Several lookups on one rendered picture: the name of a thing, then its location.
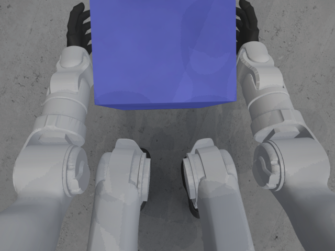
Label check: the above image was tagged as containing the left robot forearm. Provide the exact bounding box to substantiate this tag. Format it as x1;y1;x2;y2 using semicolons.
13;46;94;191

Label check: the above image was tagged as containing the robot right upper arm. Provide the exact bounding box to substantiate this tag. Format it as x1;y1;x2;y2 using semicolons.
252;138;335;251

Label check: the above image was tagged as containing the robot foot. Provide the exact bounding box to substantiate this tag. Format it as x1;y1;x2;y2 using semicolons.
181;157;200;219
140;148;151;211

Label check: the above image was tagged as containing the right robot foot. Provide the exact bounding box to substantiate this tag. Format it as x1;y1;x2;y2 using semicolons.
181;157;200;219

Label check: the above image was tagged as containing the robot left upper arm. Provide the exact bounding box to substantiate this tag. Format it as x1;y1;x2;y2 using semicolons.
0;144;90;251

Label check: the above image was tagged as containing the right robot hand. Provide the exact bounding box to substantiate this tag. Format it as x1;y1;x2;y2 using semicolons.
236;0;259;54

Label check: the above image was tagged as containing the left robot foot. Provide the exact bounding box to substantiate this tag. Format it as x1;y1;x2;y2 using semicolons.
140;148;151;211

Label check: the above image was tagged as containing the left robot hand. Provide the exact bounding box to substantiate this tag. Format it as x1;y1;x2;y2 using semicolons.
66;2;92;55

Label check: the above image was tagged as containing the right robot forearm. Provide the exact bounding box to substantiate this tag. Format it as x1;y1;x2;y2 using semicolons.
236;41;330;175

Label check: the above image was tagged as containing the carton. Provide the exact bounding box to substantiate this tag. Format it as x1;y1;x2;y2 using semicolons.
90;0;237;110

